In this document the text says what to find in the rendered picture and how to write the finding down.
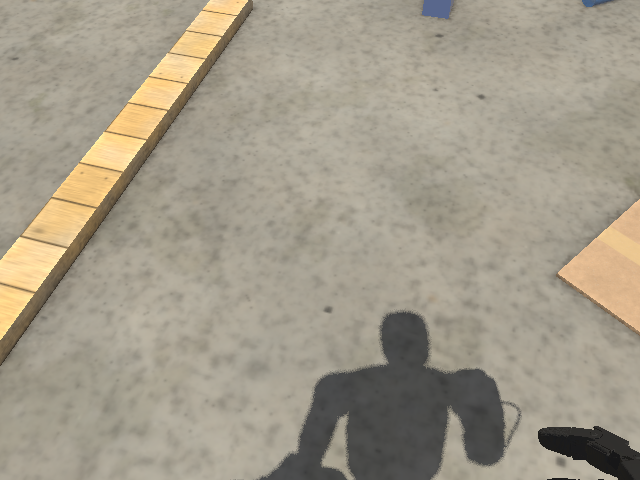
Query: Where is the robot right hand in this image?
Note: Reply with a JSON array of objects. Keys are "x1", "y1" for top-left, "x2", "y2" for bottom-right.
[{"x1": 538, "y1": 426, "x2": 640, "y2": 480}]

